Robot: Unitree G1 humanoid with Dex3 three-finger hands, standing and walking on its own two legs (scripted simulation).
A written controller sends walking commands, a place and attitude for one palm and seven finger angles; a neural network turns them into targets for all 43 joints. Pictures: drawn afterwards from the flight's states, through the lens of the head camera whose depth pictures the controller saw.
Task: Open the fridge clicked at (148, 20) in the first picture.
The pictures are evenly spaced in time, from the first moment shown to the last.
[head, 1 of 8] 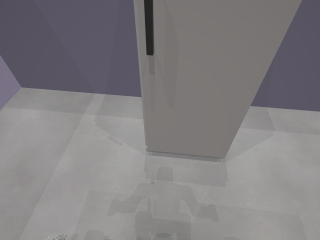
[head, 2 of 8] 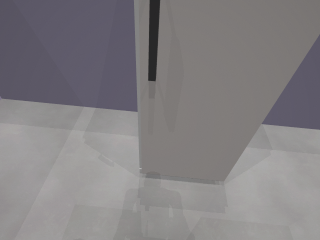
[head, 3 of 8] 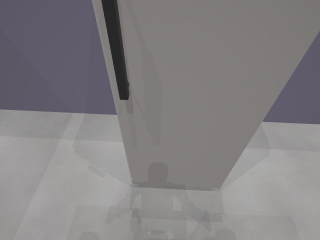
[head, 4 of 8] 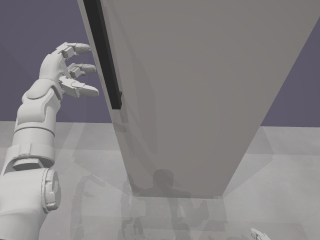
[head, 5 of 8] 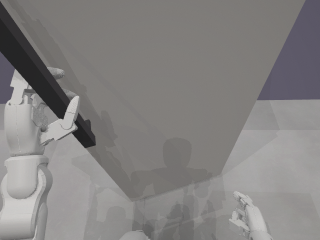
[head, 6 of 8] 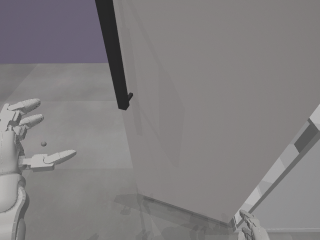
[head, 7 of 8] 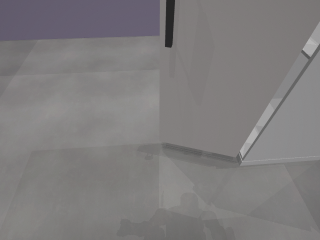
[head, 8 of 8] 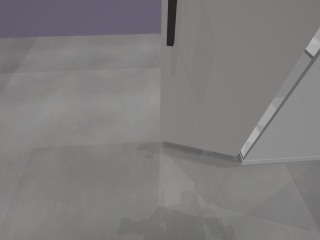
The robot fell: no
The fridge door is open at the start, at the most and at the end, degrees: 0 78 71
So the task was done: yes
